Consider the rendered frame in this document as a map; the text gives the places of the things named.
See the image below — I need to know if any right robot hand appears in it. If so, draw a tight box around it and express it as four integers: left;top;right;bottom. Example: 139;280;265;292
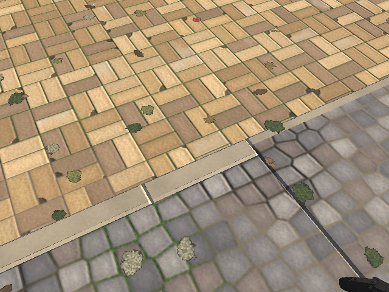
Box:
339;277;389;292

